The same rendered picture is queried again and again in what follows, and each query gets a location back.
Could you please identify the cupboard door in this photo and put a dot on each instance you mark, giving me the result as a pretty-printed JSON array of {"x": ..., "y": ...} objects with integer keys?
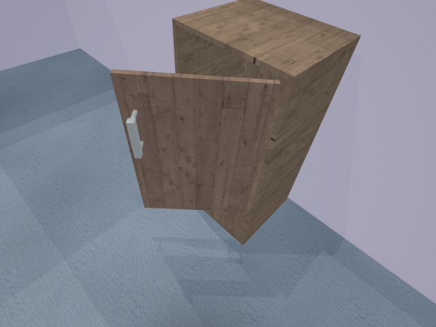
[{"x": 203, "y": 136}]

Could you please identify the handle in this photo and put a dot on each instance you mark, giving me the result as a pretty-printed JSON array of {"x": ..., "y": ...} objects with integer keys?
[{"x": 132, "y": 128}]

